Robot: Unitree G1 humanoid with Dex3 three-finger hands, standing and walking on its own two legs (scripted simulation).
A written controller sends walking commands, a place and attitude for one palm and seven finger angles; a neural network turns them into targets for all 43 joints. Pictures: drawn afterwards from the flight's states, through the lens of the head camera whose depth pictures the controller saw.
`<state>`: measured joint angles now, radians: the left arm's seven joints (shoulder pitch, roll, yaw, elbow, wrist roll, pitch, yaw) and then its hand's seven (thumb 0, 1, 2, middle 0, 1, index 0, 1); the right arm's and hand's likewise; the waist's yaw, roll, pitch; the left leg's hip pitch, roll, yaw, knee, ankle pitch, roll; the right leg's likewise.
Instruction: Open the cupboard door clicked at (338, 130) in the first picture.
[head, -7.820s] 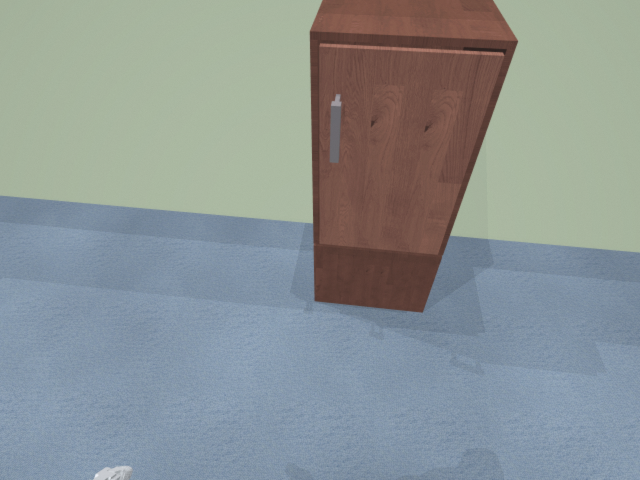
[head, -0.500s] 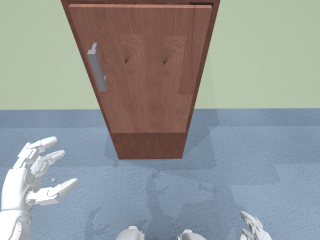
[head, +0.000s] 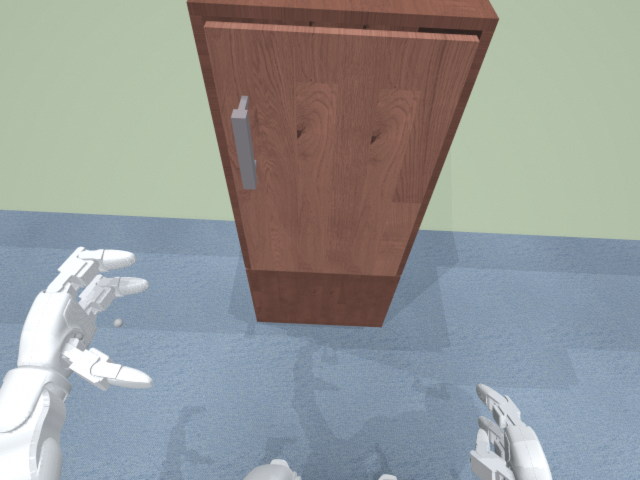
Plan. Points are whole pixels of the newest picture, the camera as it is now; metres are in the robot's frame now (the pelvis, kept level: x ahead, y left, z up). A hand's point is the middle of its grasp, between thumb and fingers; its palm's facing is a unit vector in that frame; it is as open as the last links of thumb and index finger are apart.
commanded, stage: raise the hand with hooked fingers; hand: left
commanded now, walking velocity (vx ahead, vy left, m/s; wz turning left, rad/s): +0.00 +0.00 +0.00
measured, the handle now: (247, 144) +0.59 +0.17 +0.06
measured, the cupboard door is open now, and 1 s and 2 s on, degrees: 0 0 0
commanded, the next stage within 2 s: move the hooked fingers beside the handle in 0.72 s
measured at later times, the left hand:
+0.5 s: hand (105, 295) +0.30 +0.27 +0.07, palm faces +0.07 -1.00 -0.03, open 14.0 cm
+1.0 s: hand (119, 285) +0.31 +0.26 +0.07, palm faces +0.08 -1.00 -0.02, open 14.0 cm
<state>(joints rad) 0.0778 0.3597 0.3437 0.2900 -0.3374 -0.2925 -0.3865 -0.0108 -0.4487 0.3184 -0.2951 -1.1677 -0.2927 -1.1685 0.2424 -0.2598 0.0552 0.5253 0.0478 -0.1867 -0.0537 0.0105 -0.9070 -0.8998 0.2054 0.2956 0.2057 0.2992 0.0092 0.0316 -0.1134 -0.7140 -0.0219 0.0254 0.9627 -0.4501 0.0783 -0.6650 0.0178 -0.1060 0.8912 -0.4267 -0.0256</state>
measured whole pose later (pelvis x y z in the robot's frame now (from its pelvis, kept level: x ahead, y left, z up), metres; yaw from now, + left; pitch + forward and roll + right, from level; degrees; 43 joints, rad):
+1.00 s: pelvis +0.00 -0.02 +0.01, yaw +0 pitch +11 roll -2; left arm -0.13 0.41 0.42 0.51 -0.34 -0.30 -0.45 -0.02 -0.50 0.30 -0.30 -1.20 -0.30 -1.20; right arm 0.26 -0.28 0.06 0.57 0.05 -0.16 -0.07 0.01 -0.91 -0.90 0.21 0.30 0.21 0.30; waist 0.00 0.02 -0.09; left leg -0.68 -0.01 0.02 0.92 -0.43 0.06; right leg -0.64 0.03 -0.11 0.85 -0.41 -0.05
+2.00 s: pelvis +0.00 +0.00 -0.01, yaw -2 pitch +18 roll -4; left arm -0.70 0.54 0.45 1.07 -0.18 -0.41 -0.35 -0.02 -0.50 0.30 -0.30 -1.20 -0.30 -1.20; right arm 0.36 -0.28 0.04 0.63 0.02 0.02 -0.03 0.01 -0.91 -0.90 0.21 0.30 0.21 0.30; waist -0.12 0.00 -0.10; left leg -0.85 0.00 0.05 0.98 -0.45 0.08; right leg -0.80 0.04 -0.08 0.90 -0.41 -0.02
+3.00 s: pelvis +0.02 +0.00 -0.01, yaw -3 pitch +22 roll -5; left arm -0.86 0.62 0.45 1.20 -0.13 -0.37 -0.34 -0.02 -0.50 0.30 -0.30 -1.20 -0.30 -1.20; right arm 0.39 -0.28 0.05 0.60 0.00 0.12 -0.01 0.00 -0.91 -0.90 0.21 0.30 0.21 0.30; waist -0.16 0.02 -0.11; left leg -0.91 0.02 0.03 1.00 -0.47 0.08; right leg -0.86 0.06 -0.09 0.89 -0.42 -0.03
